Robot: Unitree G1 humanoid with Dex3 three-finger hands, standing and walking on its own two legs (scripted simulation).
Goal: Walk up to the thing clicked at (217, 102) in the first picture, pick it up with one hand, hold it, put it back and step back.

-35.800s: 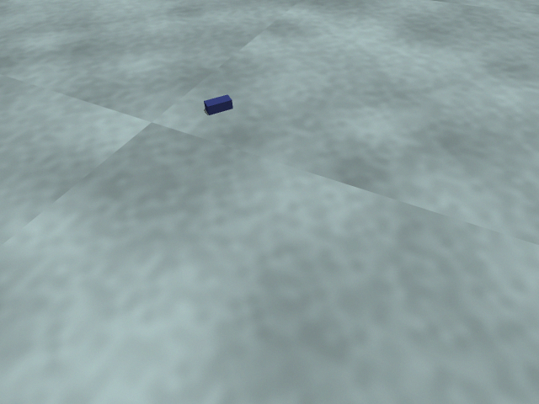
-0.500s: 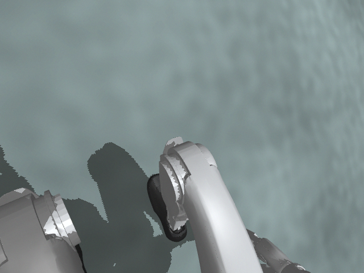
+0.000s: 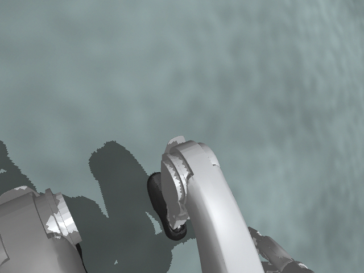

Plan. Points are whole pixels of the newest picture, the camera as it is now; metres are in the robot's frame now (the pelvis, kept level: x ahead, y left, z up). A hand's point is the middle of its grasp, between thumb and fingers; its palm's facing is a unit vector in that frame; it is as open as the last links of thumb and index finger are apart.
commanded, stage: settle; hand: left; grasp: from above
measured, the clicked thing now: out of the picture +0.47 +0.36 -0.27
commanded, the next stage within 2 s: lift in 0.72 s
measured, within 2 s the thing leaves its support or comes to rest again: leaves its support in 0.08 s
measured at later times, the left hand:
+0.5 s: hand out of the picture +0.46 +0.38 -0.15, palm faces -0.43 -0.10 -0.90, open 10.3 cm
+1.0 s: hand out of the picture +0.45 +0.37 -0.10, palm faces -0.44 -0.11 -0.89, open 10.3 cm
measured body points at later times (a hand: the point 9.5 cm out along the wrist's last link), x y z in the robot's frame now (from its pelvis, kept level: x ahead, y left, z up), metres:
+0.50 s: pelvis +0.00 +0.00 +0.01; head +0.25 +0.12 +0.37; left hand +0.48 +0.38 -0.10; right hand +0.10 -0.26 -0.06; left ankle +0.06 +0.13 -0.27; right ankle +0.13 -0.13 -0.27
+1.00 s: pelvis -0.01 +0.00 +0.04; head +0.23 +0.10 +0.41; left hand +0.47 +0.37 -0.05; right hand +0.08 -0.27 -0.05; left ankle +0.06 +0.13 -0.27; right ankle +0.13 -0.13 -0.27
